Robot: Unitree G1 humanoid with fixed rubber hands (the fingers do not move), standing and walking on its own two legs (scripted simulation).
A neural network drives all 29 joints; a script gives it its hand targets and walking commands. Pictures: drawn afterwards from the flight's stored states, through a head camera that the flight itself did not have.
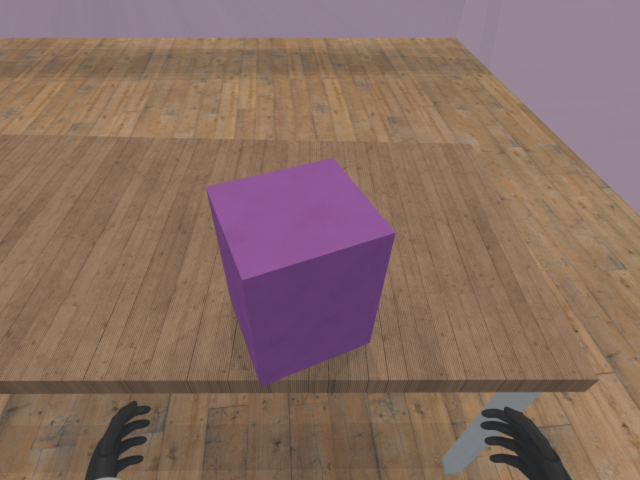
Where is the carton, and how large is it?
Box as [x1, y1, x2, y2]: [206, 158, 394, 386]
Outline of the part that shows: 333,158 206,187 231,302 261,386 369,342 394,232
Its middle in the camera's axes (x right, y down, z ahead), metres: -0.04 +0.05 +0.59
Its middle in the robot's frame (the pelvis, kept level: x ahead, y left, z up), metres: +0.41 +0.02 +0.02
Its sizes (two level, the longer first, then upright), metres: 0.191 0.175 0.257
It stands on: a table, 0.66 m high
